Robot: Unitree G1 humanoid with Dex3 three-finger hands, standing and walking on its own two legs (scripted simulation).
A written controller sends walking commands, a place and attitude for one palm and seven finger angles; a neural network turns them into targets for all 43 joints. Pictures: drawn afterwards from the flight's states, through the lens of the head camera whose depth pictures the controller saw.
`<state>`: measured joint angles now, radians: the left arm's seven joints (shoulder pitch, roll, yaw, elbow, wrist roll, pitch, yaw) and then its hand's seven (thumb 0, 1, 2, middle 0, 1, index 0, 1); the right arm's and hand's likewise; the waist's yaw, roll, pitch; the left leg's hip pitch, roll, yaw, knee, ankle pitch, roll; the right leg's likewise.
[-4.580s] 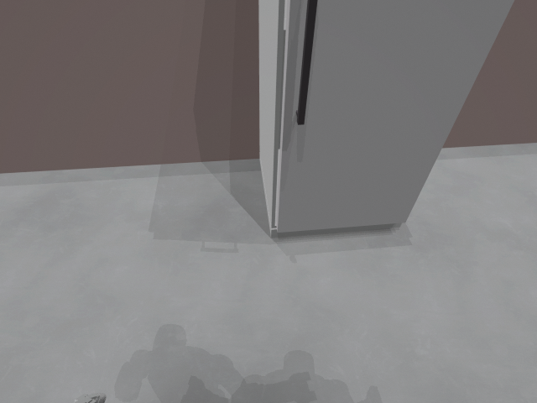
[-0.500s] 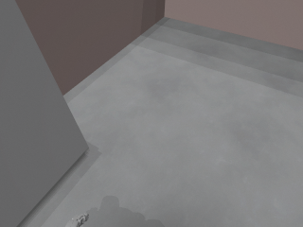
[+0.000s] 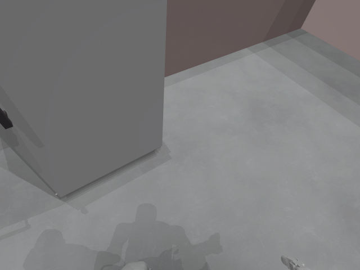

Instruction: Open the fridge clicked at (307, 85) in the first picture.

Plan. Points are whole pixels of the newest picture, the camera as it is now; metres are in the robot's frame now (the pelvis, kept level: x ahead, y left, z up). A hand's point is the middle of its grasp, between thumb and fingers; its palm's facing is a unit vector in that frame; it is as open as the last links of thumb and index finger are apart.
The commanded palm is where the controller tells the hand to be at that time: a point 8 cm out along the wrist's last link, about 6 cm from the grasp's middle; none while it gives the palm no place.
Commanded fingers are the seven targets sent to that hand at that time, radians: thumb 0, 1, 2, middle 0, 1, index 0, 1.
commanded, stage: turn to face it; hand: left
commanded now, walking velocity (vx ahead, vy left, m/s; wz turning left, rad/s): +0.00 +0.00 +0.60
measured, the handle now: out of the picture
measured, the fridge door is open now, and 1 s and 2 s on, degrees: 0 0 0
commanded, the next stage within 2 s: take the last steps up to it in 1.00 s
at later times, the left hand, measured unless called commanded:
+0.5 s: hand out of the picture +0.07 +0.20 -0.12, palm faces +0.29 -0.91 -0.30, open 7.4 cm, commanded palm none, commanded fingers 0.00 0.90 0.90 -0.20 -0.30 -0.20 -0.30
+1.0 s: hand out of the picture -0.17 +0.17 -0.17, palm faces +0.58 -0.78 -0.25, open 7.4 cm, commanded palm none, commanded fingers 0.00 0.90 0.90 -0.20 -0.30 -0.20 -0.30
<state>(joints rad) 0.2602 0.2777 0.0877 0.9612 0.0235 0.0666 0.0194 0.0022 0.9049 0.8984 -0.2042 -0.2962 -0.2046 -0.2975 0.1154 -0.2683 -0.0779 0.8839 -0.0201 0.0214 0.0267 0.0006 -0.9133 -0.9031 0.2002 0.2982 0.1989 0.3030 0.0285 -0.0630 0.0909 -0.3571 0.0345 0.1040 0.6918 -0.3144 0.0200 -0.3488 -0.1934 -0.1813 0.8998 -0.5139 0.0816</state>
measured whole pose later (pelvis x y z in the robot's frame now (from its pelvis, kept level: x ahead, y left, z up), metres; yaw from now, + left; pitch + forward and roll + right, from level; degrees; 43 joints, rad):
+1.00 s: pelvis -0.07 -0.02 +0.01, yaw +32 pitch -2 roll +0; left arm 0.29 0.26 0.07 0.98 0.02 0.06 0.03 0.00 0.90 0.90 -0.20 -0.30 -0.21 -0.30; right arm 0.12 -0.22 -0.05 0.93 -0.02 0.02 0.01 0.00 -0.91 -0.90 0.20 0.30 0.20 0.30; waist 0.04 -0.07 0.08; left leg -0.24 0.00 0.07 0.59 -0.33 0.03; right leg -0.35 -0.16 -0.12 0.82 -0.48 0.07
